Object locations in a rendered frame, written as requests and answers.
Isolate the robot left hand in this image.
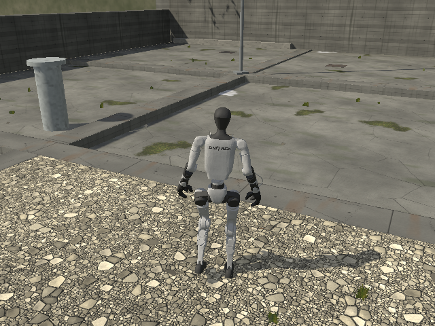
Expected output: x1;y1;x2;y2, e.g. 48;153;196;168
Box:
177;184;193;198

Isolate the right robot forearm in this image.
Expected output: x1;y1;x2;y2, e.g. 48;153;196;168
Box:
246;166;260;193

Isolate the robot right hand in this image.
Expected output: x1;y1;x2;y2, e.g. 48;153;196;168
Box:
245;191;261;207

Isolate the left robot forearm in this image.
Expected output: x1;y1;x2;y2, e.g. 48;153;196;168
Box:
179;162;193;187

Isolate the left robot upper arm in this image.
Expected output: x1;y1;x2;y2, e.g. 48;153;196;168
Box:
186;136;207;173

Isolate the robot head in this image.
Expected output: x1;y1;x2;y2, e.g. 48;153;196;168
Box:
209;107;232;140

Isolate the right robot upper arm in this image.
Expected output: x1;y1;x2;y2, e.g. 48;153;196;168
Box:
235;138;253;176

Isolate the robot right shin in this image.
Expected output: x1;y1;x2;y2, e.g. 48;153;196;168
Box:
226;225;237;269

